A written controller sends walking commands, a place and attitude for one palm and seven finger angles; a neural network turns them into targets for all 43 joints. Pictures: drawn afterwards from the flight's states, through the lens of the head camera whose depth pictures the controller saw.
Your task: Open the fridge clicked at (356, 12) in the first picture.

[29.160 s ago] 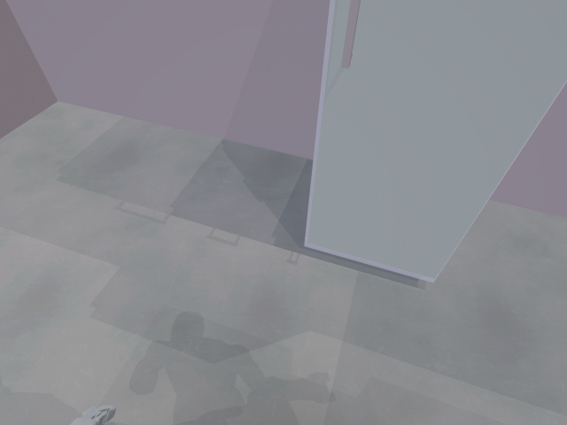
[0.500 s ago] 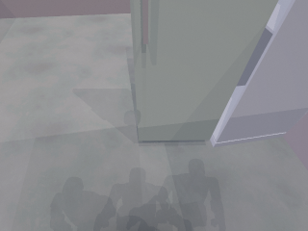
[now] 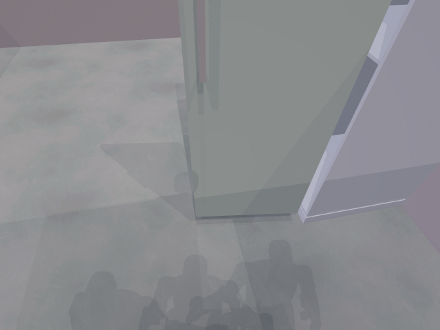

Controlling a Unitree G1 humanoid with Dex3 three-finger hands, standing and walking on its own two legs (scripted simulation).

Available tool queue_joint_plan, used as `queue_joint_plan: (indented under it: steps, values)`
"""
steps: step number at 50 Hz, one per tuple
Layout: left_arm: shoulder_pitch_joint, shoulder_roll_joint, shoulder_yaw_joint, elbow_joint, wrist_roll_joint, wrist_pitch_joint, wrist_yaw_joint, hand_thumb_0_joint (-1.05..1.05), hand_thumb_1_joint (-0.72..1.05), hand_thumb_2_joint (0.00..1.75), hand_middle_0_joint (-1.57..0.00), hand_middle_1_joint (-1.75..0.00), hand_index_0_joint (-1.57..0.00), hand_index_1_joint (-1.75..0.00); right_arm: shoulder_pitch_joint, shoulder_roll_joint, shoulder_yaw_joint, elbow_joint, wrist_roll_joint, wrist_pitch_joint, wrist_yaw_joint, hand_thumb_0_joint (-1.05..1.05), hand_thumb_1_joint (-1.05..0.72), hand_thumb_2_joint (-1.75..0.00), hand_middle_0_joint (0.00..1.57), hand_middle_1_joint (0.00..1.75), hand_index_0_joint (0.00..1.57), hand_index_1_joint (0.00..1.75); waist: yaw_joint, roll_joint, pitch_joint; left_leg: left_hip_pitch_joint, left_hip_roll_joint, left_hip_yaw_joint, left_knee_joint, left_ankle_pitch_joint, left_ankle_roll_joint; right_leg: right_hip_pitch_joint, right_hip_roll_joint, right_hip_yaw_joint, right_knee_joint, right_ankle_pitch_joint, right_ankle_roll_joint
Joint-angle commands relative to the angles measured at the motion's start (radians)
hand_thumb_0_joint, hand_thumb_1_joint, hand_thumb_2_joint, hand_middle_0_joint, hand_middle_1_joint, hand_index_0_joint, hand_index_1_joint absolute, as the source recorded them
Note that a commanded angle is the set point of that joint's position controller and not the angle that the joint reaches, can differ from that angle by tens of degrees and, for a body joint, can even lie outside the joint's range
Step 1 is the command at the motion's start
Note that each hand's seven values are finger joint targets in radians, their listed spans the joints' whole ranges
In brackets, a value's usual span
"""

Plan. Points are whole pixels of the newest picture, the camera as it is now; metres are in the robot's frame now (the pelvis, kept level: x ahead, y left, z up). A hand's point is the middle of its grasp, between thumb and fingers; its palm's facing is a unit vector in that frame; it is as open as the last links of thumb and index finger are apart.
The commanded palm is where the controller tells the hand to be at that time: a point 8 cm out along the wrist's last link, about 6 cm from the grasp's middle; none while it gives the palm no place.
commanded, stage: let the arm hang, fingers relaxed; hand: left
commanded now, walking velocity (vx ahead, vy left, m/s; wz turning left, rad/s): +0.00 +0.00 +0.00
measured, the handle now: (200, 11) +0.72 +0.09 +0.26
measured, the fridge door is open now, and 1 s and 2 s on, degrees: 82 82 82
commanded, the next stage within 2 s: look to check the result in 0.02 s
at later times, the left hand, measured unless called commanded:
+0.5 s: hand out of the picture +0.03 +0.19 -0.17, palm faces +0.01 -0.97 -0.24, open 7.4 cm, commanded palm none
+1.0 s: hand out of the picture +0.04 +0.18 -0.17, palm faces +0.00 -0.98 -0.22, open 7.4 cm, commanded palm none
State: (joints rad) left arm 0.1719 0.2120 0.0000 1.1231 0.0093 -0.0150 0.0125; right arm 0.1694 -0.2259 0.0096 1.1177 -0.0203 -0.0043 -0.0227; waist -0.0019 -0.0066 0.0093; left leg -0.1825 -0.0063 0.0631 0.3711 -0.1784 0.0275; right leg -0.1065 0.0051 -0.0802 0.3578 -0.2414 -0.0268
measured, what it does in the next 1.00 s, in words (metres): stands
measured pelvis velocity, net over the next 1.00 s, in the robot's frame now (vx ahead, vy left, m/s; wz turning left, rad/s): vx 0.02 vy -0.01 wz -0.01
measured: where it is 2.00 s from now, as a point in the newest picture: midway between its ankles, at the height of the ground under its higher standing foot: outside the picture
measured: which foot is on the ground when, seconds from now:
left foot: down 0.00-1.00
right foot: down 0.00-1.00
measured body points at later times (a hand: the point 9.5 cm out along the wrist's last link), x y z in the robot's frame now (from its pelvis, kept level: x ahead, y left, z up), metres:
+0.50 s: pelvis +0.01 +0.00 +0.00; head +0.02 -0.01 +0.45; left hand +0.03 +0.25 -0.15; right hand +0.04 -0.25 -0.16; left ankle +0.01 +0.10 -0.75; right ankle -0.03 -0.10 -0.75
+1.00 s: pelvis +0.02 -0.01 +0.00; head +0.03 -0.01 +0.45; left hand +0.04 +0.23 -0.16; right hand +0.04 -0.25 -0.16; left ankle +0.01 +0.10 -0.75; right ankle -0.03 -0.10 -0.75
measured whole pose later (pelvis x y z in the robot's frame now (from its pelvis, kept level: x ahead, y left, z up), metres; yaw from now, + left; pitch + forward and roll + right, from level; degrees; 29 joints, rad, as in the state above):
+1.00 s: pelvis +0.02 -0.01 +0.00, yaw +0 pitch -1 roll +0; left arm 0.21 0.20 0.00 1.15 0.01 -0.02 0.02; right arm 0.20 -0.20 0.01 1.15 -0.02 0.00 -0.04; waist 0.00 0.00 0.03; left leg -0.15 0.00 0.07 0.35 -0.19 0.02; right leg -0.07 0.02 -0.07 0.33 -0.25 -0.04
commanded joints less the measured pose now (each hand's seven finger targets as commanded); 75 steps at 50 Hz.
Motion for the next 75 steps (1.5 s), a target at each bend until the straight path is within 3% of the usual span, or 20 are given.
queue_joint_plan:
  steps: [1, 17, 22, 41, 47, 64, 72, 75]
  values:
    - [0.026, 0.154, 0.032, -0.033, 0.001, -0.010, 0.010, 0.00, 0.90, 0.90, -0.20, -0.30, -0.20, -0.30, 0.015, -0.130, -0.025, -0.031, -0.002, -0.014, -0.010, 0.00, -0.90, -0.90, 0.20, 0.30, 0.20, 0.30, 0.001, 0.045, 0.000, 0.035, 0.129, -0.128, -0.060, 0.174, 0.008, -0.024, -0.132, 0.122, -0.070, 0.150, -0.019]
    - [0.067, 0.137, 0.030, -0.014, 0.000, -0.013, 0.015, 0.00, 0.90, 0.90, -0.20, -0.30, -0.20, -0.30, 0.046, -0.120, -0.027, -0.019, 0.002, -0.012, -0.018, 0.00, -0.90, -0.90, 0.20, 0.30, 0.20, 0.30, -0.001, 0.000, -0.016, 0.074, 0.128, -0.116, -0.040, 0.212, 0.011, -0.005, -0.135, 0.115, -0.073, 0.240, -0.021]
    - [0.071, 0.134, 0.028, -0.009, 0.000, -0.012, 0.016, 0.00, 0.90, 0.90, -0.20, -0.30, -0.20, -0.30, 0.050, -0.115, -0.028, -0.015, 0.002, -0.009, -0.018, 0.00, -0.90, -0.90, 0.20, 0.30, 0.20, 0.30, -0.001, -0.013, 0.007, 0.069, 0.128, -0.112, -0.045, 0.192, 0.011, -0.015, -0.134, 0.112, -0.078, 0.223, -0.020]
    - [0.068, 0.121, 0.025, -0.007, -0.001, -0.010, 0.015, 0.00, 0.90, 0.90, -0.20, -0.30, -0.20, -0.30, 0.049, -0.104, -0.024, -0.006, -0.001, -0.010, -0.019, 0.00, -0.90, -0.90, 0.20, 0.30, 0.20, 0.30, -0.001, 0.026, 0.036, 0.060, 0.126, -0.112, -0.061, 0.169, 0.006, -0.021, -0.132, 0.124, -0.091, 0.189, -0.022]
    - [0.070, 0.129, 0.029, -0.009, 0.000, -0.014, 0.015, 0.00, 0.90, 0.90, -0.20, -0.30, -0.20, -0.30, 0.054, -0.113, -0.027, -0.011, 0.001, -0.013, -0.021, 0.00, -0.90, -0.90, 0.20, 0.30, 0.20, 0.30, -0.001, 0.010, 0.001, 0.081, 0.131, -0.109, -0.055, 0.195, 0.008, -0.008, -0.130, 0.124, -0.086, 0.218, -0.023]
    - [0.059, 0.138, 0.028, -0.007, -0.001, -0.014, 0.015, 0.00, 0.90, 0.90, -0.20, -0.30, -0.20, -0.30, 0.047, -0.119, -0.028, -0.006, 0.001, -0.010, -0.020, 0.00, -0.90, -0.90, 0.20, 0.30, 0.20, 0.30, -0.004, 0.007, 0.029, 0.074, 0.132, -0.106, -0.061, 0.171, 0.005, -0.019, -0.132, 0.131, -0.094, 0.224, -0.023]
    - [0.052, 0.154, 0.031, -0.013, 0.000, -0.018, 0.015, 0.00, 0.90, 0.90, -0.20, -0.30, -0.20, -0.30, 0.036, -0.134, -0.031, -0.012, 0.002, -0.012, -0.019, 0.00, -0.90, -0.90, 0.20, 0.30, 0.20, 0.30, -0.003, 0.019, -0.005, 0.091, 0.134, -0.106, -0.056, 0.193, 0.005, -0.003, -0.133, 0.134, -0.093, 0.249, -0.025]
    - [0.042, 0.151, 0.030, -0.012, -0.001, -0.016, 0.014, 0.00, 0.90, 0.90, -0.20, -0.30, -0.20, -0.30, 0.032, -0.134, -0.029, -0.011, 0.000, -0.011, -0.020, 0.00, -0.90, -0.90, 0.20, 0.30, 0.20, 0.30, -0.004, 0.014, 0.021, 0.078, 0.134, -0.109, -0.065, 0.182, 0.004, -0.012, -0.132, 0.133, -0.096, 0.233, -0.025]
